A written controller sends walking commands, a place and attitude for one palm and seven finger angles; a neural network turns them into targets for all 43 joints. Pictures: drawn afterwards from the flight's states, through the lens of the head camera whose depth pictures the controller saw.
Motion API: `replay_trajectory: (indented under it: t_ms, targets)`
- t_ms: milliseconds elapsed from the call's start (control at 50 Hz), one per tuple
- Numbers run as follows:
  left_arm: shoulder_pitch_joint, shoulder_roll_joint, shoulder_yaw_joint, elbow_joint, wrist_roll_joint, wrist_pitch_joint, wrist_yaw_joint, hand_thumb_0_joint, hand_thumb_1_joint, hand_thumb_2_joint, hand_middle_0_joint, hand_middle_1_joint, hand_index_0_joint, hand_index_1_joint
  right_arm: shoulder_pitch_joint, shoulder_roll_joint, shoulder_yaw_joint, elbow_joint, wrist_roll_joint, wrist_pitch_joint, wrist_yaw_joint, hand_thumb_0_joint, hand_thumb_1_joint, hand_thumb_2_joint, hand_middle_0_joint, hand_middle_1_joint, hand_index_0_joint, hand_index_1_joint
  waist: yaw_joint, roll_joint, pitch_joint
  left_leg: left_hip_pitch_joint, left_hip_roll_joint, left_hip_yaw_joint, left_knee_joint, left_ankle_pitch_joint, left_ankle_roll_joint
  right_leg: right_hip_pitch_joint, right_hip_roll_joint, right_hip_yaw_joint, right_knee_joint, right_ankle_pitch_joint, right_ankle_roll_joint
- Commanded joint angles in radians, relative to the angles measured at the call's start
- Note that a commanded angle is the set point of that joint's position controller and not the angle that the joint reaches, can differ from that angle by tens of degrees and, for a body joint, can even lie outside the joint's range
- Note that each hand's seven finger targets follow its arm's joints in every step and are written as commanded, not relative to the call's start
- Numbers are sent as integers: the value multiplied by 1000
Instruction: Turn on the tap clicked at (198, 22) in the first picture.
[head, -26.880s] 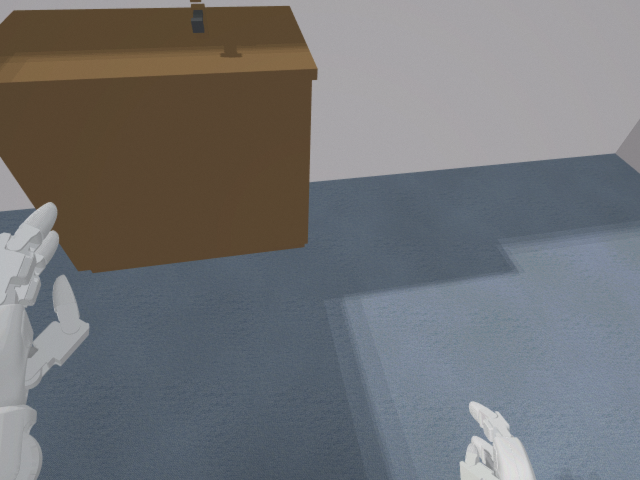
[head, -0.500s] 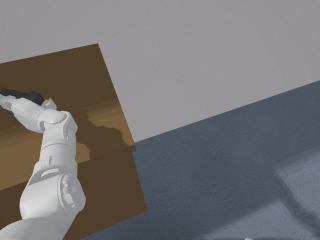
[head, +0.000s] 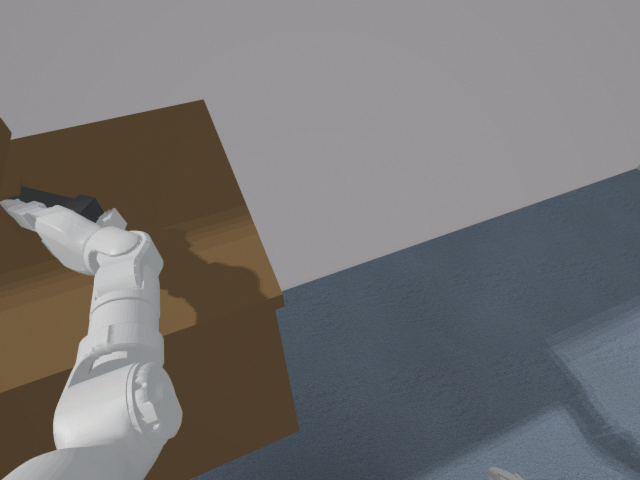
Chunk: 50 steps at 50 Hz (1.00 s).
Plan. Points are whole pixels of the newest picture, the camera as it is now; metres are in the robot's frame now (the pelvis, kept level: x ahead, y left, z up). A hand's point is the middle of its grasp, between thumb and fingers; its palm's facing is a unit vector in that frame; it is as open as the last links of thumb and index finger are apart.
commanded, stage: lift the hand up off the lever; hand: left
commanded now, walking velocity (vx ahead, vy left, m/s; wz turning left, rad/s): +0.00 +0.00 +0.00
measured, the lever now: (84, 211) +0.43 +0.28 +0.13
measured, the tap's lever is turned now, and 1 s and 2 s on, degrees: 51 43 27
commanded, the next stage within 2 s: draw the hand back beside the body in 0.88 s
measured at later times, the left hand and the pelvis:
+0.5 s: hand (107, 213) +0.44 +0.26 +0.12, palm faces +0.85 -0.52 -0.09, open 9.7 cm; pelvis +0.01 +0.02 +0.00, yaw +0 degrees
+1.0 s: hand (101, 218) +0.42 +0.26 +0.12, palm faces +0.85 -0.52 -0.11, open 9.5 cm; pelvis +0.01 +0.01 +0.01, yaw +0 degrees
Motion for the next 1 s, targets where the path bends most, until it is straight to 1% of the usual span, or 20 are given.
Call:
replay_trajectory:
  t_ms: [0,80,200,260,320,360,400,420,500,520,560,620,700,720,800,840,900,920,960,980]
  targets:
    - [-776,463,-104,-486,91,-154,-3,0,900,900,-150,-150,-150,-150,-37,-120,-41,-102,-6,-46,-2,0,-900,-900,200,300,200,300,23,116,-435,119,-23,28,-41,138,73,253,-121,151,-130,271,128]
    - [-786,443,-121,-497,98,-139,8,0,900,900,-150,-150,-150,-150,-38,-120,-41,-99,-9,-52,-1,0,-900,-900,200,300,200,300,23,98,-447,137,-22,32,-44,153,72,250,-117,144,-127,285,127]
    - [-829,389,-158,-573,104,-127,18,0,900,900,-150,-150,-150,-150,-42,-118,-46,-97,-18,-58,6,0,-900,-900,200,300,200,300,29,152,-486,235,-22,27,-54,228,63,224,-90,88,-104,297,103]
    - [-802,387,-151,-583,107,-116,25,0,900,900,-150,-150,-150,-150,-38,-118,-47,-95,-21,-63,11,0,-900,-900,200,300,200,300,36,126,-488,246,-20,26,-55,261,58,225,-84,78,-96,318,99]
    - [-814,339,-188,-617,108,-106,23,0,900,900,-150,-150,-150,-150,-48,-114,-47,-98,-22,-70,16,0,-900,-900,200,300,200,300,37,144,-488,274,-18,25,-55,288,52,208,-81,68,-92,323,95]
    - [-790,352,-169,-624,106,-94,26,0,900,900,-150,-150,-150,-150,-49,-113,-48,-100,-24,-72,17,0,-900,-900,200,300,200,300,47,124,-487,268,-20,28,-54,299,52,224,-80,69,-91,342,96]
    - [-799,366,-157,-656,103,-85,26,0,900,900,-150,-150,-150,-150,-52,-114,-49,-96,-26,-70,15,0,-900,-900,200,300,200,300,52,144,-500,282,-21,23,-54,310,48,236,-81,67,-92,342,93]
    - [-803,332,-189,-669,105,-79,25,0,900,900,-150,-150,-150,-150,-61,-109,-48,-101,-22,-74,18,0,-900,-900,200,300,200,300,51,154,-501,289,-19,30,-54,321,46,226,-84,70,-91,353,94]
    - [-778,354,-164,-682,97,-56,24,0,900,900,-150,-150,-150,-150,-65,-111,-50,-95,-24,-72,15,0,-900,-900,200,300,200,300,59,142,-491,289,-20,27,-55,333,41,245,-82,67,-94,361,92]
    - [-789,331,-185,-698,94,-54,23,0,900,900,-150,-150,-150,-150,-70,-107,-45,-99,-21,-78,16,0,-900,-900,200,300,200,300,60,155,-499,293,-20,33,-56,338,42,244,-87,73,-93,374,94]
    - [-769,363,-158,-700,94,-45,23,0,900,900,-150,-150,-150,-150,-69,-106,-48,-97,-20,-76,11,0,-900,-900,200,300,200,300,65,125,-507,280,-18,35,-52,337,46,272,-93,83,-93,404,99]
    - [-786,322,-195,-724,88,-37,16,0,900,900,-150,-150,-150,-150,-78,-104,-45,-100,-17,-82,10,0,-900,-900,200,300,200,300,64,133,-494,293,-18,36,-61,343,44,265,-93,79,-96,397,97]
    - [-749,355,-158,-765,79,-31,14,0,900,900,-150,-150,-150,-150,-80,-102,-48,-99,-18,-78,4,0,-900,-900,200,300,200,300,79,138,-527,302,-22,37,-52,375,43,307,-99,86,-92,461,101]
    - [-753,320,-194,-766,85,-27,10,0,900,900,-150,-150,-150,-150,-88,-99,-46,-99,-14,-80,6,0,-900,-900,200,300,200,300,71,153,-516,310,-18,44,-53,383,41,289,-102,86,-91,465,100]
    - [-730,332,-174,-791,74,-21,7,0,900,900,-150,-150,-150,-150,-88,-101,-47,-98,-15,-79,2,0,-900,-900,200,300,200,300,79,150,-513,315,-20,38,-59,390,40,305,-99,83,-93,470,100]
    - [-723,295,-204,-788,72,-19,3,0,900,900,-150,-150,-150,-150,-91,-96,-44,-100,-12,-84,4,0,-900,-900,200,300,200,300,76,143,-492,320,-19,40,-60,397,40,290,-100,81,-95,479,101]
    - [-727,318,-187,-795,67,-16,2,0,900,900,-150,-150,-150,-150,-97,-100,-45,-94,-12,-80,-1,0,-900,-900,200,300,200,300,75,146,-500,315,-22,37,-61,376,43,307,-104,87,-100,465,102]
    - [-732,285,-221,-794,70,-15,-1,0,900,900,-150,-150,-150,-150,-104,-97,-43,-99,-7,-86,0,0,-900,-900,200,300,200,300,72,138,-482,312,-20,42,-63,371,43,287,-104,87,-102,457,103]
    - [-721,316,-192,-764,65,-13,1,0,900,900,-150,-150,-150,-150,-104,-100,-41,-94,-8,-85,-4,0,-900,-900,200,300,200,300,73,107,-478,288,-21,39,-64,336,50,297,-109,99,-109,451,111]
    - [-666,296,-292,-811,34,21,-136,0,900,900,-151,-153,-151,-153,-124,-126,-36,-118,12,-53,-25,0,-900,-900,200,300,200,300,38,58,-506,336,-28,53,-67,355,61,345,-109,129,-94,560,118]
